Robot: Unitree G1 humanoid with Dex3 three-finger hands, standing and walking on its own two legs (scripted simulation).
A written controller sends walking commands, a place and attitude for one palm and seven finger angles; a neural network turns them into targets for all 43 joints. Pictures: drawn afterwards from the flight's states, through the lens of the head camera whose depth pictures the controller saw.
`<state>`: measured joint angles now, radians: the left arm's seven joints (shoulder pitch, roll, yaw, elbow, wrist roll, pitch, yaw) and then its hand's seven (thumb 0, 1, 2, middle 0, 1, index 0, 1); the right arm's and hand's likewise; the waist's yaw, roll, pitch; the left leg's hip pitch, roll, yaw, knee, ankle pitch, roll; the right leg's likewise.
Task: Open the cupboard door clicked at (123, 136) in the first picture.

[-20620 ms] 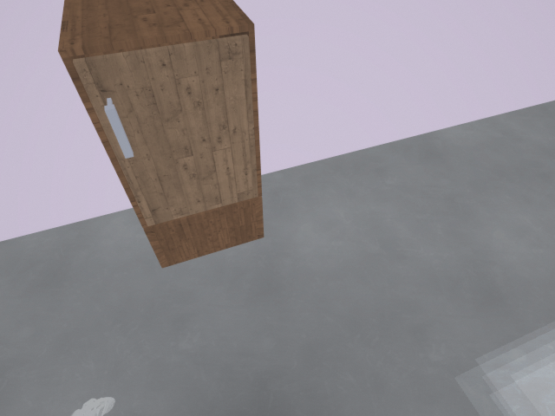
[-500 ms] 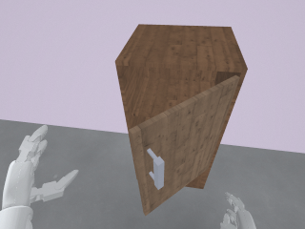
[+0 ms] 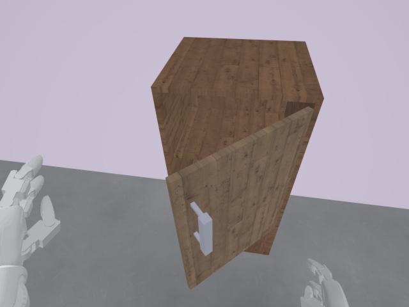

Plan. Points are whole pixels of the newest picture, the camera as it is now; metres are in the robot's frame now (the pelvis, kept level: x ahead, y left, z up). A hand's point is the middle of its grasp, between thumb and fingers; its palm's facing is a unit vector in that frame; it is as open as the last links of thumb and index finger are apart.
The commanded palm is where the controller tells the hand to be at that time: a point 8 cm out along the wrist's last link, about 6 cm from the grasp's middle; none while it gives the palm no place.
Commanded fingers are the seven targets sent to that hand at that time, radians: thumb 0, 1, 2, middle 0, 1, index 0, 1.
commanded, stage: draw the hand back to the body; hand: left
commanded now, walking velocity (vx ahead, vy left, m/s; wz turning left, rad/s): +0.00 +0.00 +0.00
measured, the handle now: (200, 228) +0.31 +0.06 -0.05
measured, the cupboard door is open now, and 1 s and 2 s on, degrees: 44 44 44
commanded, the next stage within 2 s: step back with the hand held close in 0.10 s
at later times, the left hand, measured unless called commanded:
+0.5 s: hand (45, 238) +0.16 +0.26 +0.14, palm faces +0.35 -0.80 -0.49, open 7.4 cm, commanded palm +0.11 +0.31 +0.17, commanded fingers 0.00 0.90 0.90 -0.20 -0.30 -0.20 -0.30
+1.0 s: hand out of the picture +0.09 +0.30 +0.15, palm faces +0.43 -0.79 -0.45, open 7.4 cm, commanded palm +0.02 +0.34 +0.17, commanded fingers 0.00 0.90 0.90 -0.20 -0.30 -0.20 -0.30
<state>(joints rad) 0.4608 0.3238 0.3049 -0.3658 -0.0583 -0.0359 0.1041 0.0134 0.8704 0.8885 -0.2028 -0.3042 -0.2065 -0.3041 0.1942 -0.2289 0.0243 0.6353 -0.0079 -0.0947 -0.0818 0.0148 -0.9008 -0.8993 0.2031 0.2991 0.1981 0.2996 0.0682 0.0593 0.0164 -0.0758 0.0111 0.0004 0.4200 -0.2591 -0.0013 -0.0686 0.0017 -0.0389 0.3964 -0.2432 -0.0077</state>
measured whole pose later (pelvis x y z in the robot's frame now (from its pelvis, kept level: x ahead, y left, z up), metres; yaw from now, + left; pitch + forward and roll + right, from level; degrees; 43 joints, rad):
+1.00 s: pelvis -0.11 +0.04 -0.02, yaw +1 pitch -2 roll -3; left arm 0.55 0.41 0.40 -0.54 -0.03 -0.20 0.17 0.02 0.89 0.90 -0.21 -0.31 -0.21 -0.30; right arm 0.20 -0.23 0.00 0.59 -0.01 -0.07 -0.10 0.01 -0.90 -0.90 0.20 0.30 0.20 0.30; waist 0.00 0.02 0.06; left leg -0.41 0.00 -0.01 0.60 -0.16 0.04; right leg -0.36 0.00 -0.04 0.52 -0.20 0.03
